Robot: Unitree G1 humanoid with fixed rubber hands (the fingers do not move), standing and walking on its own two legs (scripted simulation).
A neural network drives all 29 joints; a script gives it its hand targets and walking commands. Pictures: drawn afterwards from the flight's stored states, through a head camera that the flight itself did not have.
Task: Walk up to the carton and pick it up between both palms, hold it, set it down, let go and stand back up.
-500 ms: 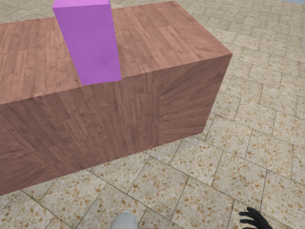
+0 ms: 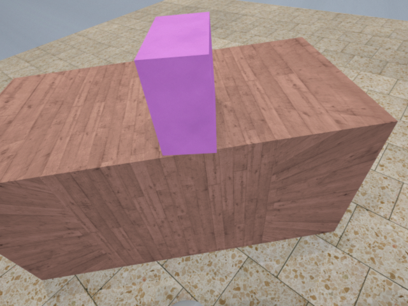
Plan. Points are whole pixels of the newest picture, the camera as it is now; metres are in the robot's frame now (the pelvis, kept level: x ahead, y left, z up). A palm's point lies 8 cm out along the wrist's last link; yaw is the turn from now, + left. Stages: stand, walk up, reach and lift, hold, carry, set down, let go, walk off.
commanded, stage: walk up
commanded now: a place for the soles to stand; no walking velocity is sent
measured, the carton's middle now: (185, 84) +0.69 +0.08 +0.11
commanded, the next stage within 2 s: none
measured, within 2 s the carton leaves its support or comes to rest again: neither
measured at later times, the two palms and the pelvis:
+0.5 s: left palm out of the picture +0.15 +0.34 -0.12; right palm (275, 232) +0.31 -0.14 -0.10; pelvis +0.18 +0.09 +0.00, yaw +6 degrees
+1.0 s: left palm (70, 234) +0.32 +0.38 -0.09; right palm (258, 220) +0.36 -0.10 -0.12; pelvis +0.21 +0.13 +0.00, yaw +1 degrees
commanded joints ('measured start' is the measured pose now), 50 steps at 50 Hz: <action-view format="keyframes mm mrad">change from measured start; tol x32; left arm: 1 51 111 16 -28 -6 -57 4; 50 -255 137 60 -138 -1 54 -26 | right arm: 1 -73 -110 -31 -63 -5 -29 13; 50 -135 22 0 -42 64 0 -63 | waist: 1 32 -117 289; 15 43 -238 73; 20 -131 178 -172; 50 21 -274 -129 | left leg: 1 -361 131 -60 52 189 -40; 12 -256 155 109 -347 335 3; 18 459 148 84 -586 435 103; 20 684 446 -387 -653 416 237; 34 108 293 74 -600 873 225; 39 38 122 80 -38 -192 33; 50 153 77 99 -412 -30 -26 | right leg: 1 -2 -298 541 -666 -362 -27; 12 396 -182 70 -409 720 -80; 16 217 -253 95 -343 551 -76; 22 -317 11 137 578 -185 31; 30 -117 16 179 287 -81 43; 38 266 -197 452 -229 777 -88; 50 81 -68 407 -291 369 -116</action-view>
